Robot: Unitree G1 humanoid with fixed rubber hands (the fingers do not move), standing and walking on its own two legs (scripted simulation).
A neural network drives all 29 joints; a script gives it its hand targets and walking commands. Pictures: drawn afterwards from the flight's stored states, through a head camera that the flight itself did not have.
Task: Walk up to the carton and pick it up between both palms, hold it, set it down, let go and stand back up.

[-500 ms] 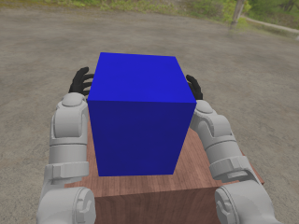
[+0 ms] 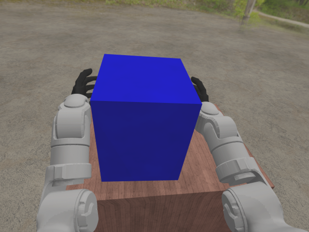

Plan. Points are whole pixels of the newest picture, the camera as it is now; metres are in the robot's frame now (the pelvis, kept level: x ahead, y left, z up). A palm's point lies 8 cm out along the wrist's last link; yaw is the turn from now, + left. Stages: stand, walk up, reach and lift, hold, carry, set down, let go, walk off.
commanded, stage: hold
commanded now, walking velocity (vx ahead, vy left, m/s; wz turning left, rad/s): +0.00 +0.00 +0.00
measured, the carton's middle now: (142, 118) +0.38 +0.01 +0.18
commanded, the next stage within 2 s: set down in 0.48 s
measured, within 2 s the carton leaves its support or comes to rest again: neither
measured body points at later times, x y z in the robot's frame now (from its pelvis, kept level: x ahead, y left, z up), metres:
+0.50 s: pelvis +0.00 +0.00 +0.00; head -0.06 +0.02 +0.45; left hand +0.39 +0.16 +0.24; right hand +0.39 -0.14 +0.22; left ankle +0.03 +0.12 -0.75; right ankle +0.01 -0.12 -0.75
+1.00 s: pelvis +0.01 +0.00 +0.00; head -0.02 +0.03 +0.45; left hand +0.41 +0.17 +0.19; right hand +0.41 -0.12 +0.16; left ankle +0.03 +0.12 -0.75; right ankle +0.01 -0.12 -0.75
